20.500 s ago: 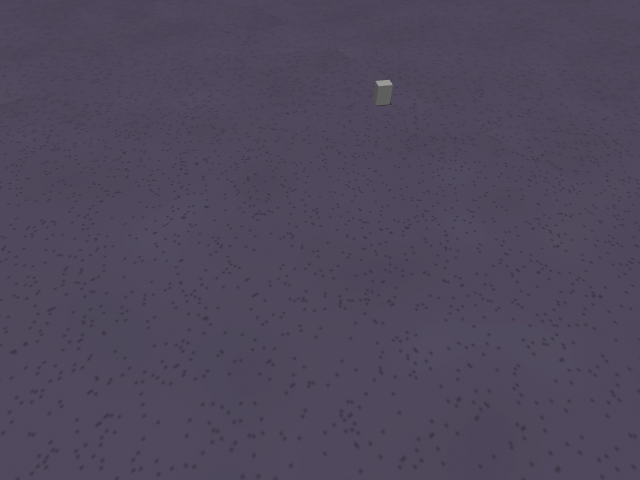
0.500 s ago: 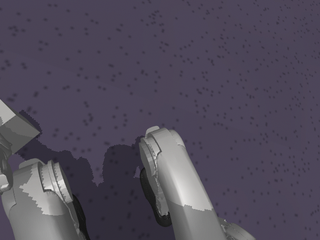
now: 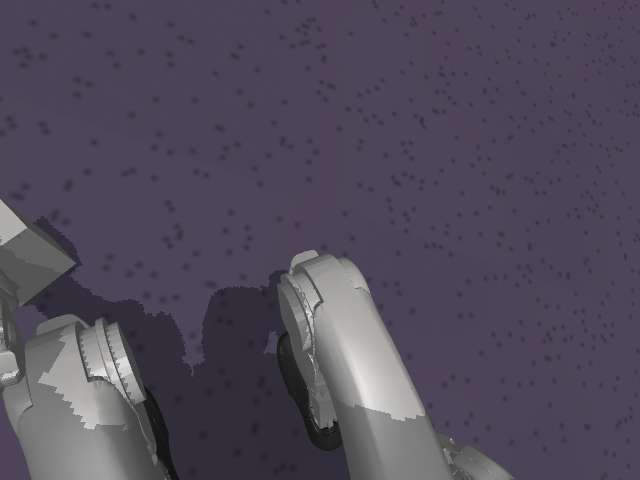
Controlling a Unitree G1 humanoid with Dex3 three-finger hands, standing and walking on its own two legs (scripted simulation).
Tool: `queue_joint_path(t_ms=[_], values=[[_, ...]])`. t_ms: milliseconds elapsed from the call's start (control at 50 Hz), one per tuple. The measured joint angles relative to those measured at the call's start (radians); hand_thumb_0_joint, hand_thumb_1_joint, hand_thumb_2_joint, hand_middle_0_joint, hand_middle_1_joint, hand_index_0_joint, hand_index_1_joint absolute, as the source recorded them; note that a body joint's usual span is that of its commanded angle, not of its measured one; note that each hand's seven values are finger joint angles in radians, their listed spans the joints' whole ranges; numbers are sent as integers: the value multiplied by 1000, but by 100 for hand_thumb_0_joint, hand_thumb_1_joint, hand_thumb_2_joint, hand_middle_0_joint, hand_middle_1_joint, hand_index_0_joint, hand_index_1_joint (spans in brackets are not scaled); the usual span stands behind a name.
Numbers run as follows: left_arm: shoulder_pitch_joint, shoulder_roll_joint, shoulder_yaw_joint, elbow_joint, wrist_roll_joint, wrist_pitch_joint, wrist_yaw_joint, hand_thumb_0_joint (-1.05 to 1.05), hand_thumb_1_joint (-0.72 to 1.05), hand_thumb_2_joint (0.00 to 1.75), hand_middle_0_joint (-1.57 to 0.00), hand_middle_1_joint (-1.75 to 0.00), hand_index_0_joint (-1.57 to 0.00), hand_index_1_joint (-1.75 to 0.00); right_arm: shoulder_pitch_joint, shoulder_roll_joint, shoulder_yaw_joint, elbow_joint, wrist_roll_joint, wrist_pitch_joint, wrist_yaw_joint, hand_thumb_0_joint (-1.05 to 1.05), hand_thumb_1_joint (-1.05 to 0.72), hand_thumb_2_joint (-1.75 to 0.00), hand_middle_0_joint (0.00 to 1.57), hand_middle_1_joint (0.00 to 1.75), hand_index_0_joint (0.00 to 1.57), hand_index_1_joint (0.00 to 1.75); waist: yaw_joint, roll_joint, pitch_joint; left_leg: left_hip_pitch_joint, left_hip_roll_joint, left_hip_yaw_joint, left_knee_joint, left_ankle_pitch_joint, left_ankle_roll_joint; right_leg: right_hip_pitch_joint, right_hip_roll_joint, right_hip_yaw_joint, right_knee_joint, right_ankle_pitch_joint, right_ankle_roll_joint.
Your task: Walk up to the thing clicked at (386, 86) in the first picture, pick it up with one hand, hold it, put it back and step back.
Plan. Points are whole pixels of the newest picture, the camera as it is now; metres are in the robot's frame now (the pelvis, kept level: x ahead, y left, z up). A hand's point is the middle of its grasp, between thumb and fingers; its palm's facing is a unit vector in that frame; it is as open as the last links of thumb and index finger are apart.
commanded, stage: close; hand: left
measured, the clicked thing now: (8, 254) +0.42 +0.28 -0.24
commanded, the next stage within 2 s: rest palm in 0.82 s
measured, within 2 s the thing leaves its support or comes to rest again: neither
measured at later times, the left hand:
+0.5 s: hand out of the picture +0.41 +0.30 -0.20, palm faces -0.37 -0.22 -0.90, open 11.4 cm
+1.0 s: hand out of the picture +0.41 +0.30 -0.20, palm faces -0.38 -0.21 -0.90, open 11.4 cm
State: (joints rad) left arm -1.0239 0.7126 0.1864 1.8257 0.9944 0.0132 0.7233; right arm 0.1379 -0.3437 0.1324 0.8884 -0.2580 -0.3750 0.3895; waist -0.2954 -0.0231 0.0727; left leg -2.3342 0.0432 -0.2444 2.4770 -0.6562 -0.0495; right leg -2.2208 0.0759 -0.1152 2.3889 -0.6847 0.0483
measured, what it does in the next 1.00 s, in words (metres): stands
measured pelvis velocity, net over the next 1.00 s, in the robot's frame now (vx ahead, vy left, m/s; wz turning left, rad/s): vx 0.00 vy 0.00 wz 0.00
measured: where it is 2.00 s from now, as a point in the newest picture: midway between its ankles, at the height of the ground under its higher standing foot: (241, 440)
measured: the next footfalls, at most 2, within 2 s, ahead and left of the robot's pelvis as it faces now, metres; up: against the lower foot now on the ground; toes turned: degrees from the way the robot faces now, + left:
none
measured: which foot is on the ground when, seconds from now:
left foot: down 0.00-1.00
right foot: down 0.00-1.00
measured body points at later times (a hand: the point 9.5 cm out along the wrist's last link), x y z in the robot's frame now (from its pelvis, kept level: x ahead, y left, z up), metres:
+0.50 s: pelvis +0.00 +0.00 +0.00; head +0.24 +0.08 +0.37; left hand +0.43 +0.31 -0.15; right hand +0.02 -0.25 -0.08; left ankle +0.08 +0.15 -0.28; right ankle +0.10 -0.12 -0.28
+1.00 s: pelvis +0.00 +0.00 +0.01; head +0.25 +0.08 +0.37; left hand +0.43 +0.31 -0.15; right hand +0.03 -0.25 -0.08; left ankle +0.08 +0.15 -0.28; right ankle +0.10 -0.12 -0.28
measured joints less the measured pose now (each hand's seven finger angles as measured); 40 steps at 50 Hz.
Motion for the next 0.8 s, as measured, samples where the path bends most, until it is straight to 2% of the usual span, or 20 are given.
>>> queue_joint_path(t_ms=[180,280,660,800], values=[[-5,-3,-7,3,-1,5,-7,1,-14,62,-64,-69,-53,-71,2,3,6,-9,3,4,-5,1,-91,-90,19,30,20,30,1,1,-6,0,1,2,-1,-4,5,3,1,2,-4,-4,4],[-8,-4,-29,3,-3,3,-7,1,-14,62,-64,-67,-53,-69,4,6,7,-11,0,2,-4,1,-91,-90,19,30,20,30,1,-2,-3,5,0,3,-1,-6,4,10,0,2,-5,-7,4],[-15,2,-65,-3,-12,9,-11,1,-15,59,-65,-59,-56,-63,11,-3,17,-17,3,-3,-4,1,-91,-90,19,30,20,30,-3,-7,-2,7,-2,-1,-10,-5,2,14,-1,-3,-16,-6,2],[-12,-5,-74,-9,-26,12,-1,1,-14,58,-65,-56,-56,-60,9,-5,14,-21,3,-3,-3,1,-91,-90,19,30,20,30,-1,-5,4,11,-1,1,-14,-6,0,16,-2,-1,-18,-6,2]])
